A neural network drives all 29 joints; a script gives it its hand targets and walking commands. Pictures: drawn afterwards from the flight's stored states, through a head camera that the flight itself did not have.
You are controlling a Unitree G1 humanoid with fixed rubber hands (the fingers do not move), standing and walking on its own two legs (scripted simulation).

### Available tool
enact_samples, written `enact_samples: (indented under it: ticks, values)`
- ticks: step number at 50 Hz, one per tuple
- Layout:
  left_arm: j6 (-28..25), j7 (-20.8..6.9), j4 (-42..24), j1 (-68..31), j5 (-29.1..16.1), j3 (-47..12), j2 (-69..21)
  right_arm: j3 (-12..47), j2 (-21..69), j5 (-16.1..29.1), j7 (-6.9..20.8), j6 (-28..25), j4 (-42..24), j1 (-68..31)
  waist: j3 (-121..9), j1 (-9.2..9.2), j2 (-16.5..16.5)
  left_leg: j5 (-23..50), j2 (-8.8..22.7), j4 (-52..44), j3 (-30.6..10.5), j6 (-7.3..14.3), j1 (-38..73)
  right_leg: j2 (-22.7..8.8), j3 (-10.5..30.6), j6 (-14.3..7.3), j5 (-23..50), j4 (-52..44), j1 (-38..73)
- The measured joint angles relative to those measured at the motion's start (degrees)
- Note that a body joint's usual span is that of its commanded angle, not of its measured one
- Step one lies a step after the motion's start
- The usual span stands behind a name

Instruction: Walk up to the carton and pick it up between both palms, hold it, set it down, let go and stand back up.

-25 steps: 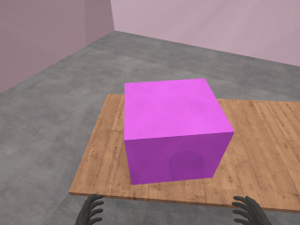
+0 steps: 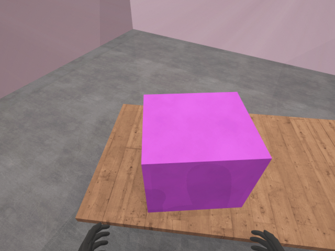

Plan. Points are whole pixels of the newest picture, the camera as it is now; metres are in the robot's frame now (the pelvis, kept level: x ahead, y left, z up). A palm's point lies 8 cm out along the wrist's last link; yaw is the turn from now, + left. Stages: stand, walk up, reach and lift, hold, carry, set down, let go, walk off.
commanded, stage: let go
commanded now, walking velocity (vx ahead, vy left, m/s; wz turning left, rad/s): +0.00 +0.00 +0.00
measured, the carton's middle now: (193, 151) +0.42 -0.05 -0.01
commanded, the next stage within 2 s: stand in 0.12 s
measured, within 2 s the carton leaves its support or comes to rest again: neither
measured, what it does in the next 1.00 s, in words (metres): shifts its weight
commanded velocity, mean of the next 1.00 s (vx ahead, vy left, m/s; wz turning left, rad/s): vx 0.00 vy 0.00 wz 0.00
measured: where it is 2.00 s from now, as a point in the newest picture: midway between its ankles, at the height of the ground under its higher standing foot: outside the picture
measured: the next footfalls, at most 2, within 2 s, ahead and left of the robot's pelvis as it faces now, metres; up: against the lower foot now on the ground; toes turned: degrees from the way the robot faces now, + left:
none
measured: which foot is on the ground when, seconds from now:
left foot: down 0.00-1.00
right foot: down 0.00-1.00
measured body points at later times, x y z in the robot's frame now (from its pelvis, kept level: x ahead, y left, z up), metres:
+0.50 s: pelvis -0.03 +0.01 -0.01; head -0.04 +0.03 +0.44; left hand +0.08 +0.31 -0.12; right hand +0.08 -0.29 -0.10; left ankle -0.05 +0.10 -0.74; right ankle -0.01 -0.10 -0.74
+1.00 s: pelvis -0.06 +0.02 +0.00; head -0.05 +0.02 +0.45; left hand +0.01 +0.33 -0.13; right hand +0.03 -0.27 -0.13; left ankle -0.05 +0.10 -0.74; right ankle -0.01 -0.10 -0.74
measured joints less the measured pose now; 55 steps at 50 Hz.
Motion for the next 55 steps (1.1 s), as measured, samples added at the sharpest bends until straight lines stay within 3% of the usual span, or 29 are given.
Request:
enact_samples:
  ticks: [9,13,19,35,42,55]
  values:
    - [2.3,-2.6,3.3,-1.7,0.2,1.9,0.2,1.2,-0.9,-2.4,-1.6,2.1,0.0,-0.6,1.2,-0.14,0.0,0.6,-0.4,-1.2,0.8,0.4,1.8,-0.3,0.8,0.4,0.3,0.0,1.1]
    - [1.2,-3.7,10.3,-5.0,1.0,2.9,4.1,0.4,-1.5,-8.4,-4.5,10.3,0.6,-1.2,0.4,0.09,-1.4,-0.3,-0.6,2.5,0.6,0.5,-2.4,-0.5,0.4,0.5,-0.8,3.8,-3.1]
    - [0.1,-4.5,19.2,-6.4,0.8,5.9,11.4,-0.8,-4.3,-8.7,-5.8,14.7,2.4,0.0,0.5,0.28,-2.9,-0.9,-0.6,5.0,0.5,0.6,-4.2,-0.5,0.2,0.4,-1.3,5.9,-4.7]
    - [-0.1,-5.8,32.9,-9.0,0.9,2.8,11.4,0.5,-5.7,-8.7,-5.1,15.7,8.1,-1.7,0.0,0.88,-0.4,2.3,-2.4,3.1,1.3,2.2,-4.4,-2.4,1.0,2.1,1.7,4.3,-5.0]
    - [-0.3,-5.9,36.3,-9.7,0.5,2.7,11.7,1.1,-5.3,-8.5,-4.8,15.6,11.0,-2.6,1.4,1.31,-0.1,4.2,-3.2,1.1,1.7,2.5,-4.4,-3.1,1.5,2.5,2.9,3.6,-5.6]
    - [-0.2,-5.7,39.6,-9.9,0.2,1.9,11.9,0.4,-7.0,-8.1,-5.2,16.2,15.1,-4.1,2.6,0.46,0.4,5.2,-3.4,-0.1,1.7,2.5,-5.0,-3.3,1.6,2.5,3.8,2.6,-6.3]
